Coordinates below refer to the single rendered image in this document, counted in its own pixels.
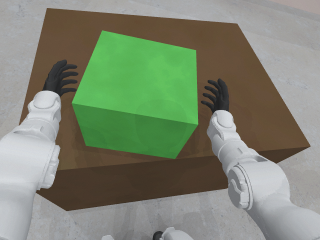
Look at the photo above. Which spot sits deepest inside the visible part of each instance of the right robot shin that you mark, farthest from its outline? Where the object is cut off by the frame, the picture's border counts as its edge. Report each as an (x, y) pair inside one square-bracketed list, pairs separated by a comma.
[(168, 229)]

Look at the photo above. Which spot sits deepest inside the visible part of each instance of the left robot upper arm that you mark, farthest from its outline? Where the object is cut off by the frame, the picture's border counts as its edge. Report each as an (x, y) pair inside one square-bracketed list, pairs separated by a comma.
[(27, 164)]

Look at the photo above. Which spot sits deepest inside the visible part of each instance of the robot right forearm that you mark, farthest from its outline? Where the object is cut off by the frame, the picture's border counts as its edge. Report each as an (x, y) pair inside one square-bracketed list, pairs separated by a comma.
[(227, 144)]

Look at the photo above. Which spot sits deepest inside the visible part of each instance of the carton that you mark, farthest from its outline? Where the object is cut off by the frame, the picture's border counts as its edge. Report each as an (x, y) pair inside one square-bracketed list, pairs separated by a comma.
[(138, 96)]

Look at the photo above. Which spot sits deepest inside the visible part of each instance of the robot left hand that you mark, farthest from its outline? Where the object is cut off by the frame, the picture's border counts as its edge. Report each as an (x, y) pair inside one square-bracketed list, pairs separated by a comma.
[(54, 82)]

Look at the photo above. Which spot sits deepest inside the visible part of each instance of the pedestal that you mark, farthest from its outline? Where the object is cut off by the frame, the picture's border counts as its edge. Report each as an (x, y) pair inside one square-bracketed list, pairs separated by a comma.
[(88, 177)]

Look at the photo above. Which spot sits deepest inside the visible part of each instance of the robot right hand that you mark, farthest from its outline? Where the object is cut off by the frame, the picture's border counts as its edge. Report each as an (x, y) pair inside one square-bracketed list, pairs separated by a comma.
[(221, 101)]

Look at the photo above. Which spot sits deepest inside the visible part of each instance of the robot right thigh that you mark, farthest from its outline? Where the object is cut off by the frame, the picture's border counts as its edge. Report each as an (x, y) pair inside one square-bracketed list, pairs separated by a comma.
[(175, 235)]

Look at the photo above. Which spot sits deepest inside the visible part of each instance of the robot left forearm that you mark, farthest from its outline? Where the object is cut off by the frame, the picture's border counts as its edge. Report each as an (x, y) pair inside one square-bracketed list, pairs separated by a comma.
[(43, 119)]

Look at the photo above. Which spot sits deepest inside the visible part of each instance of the right robot upper arm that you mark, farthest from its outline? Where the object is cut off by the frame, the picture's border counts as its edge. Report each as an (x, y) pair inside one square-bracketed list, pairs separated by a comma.
[(261, 189)]

